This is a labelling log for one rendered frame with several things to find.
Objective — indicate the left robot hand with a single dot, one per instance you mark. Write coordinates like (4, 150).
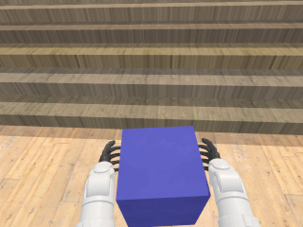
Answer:
(106, 155)

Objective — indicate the carton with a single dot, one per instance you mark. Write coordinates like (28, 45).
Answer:
(161, 177)

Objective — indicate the left robot forearm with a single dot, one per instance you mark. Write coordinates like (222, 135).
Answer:
(98, 200)

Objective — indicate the right robot forearm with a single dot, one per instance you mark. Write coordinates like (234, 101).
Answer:
(230, 196)

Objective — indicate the right robot hand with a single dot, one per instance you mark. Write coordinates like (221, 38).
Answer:
(211, 153)

